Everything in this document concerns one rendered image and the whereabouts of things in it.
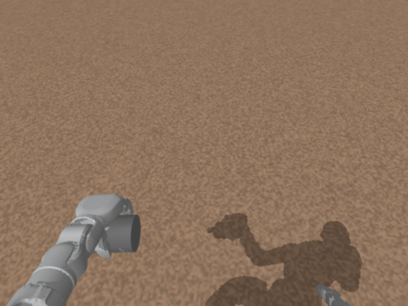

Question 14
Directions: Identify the left robot hand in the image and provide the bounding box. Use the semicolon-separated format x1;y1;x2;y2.
76;194;133;258

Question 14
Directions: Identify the bottle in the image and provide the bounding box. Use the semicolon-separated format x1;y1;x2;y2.
93;215;141;253

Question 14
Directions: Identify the left robot arm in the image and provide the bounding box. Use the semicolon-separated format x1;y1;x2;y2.
6;214;104;306

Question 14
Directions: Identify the right robot hand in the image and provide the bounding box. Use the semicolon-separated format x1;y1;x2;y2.
316;284;350;306

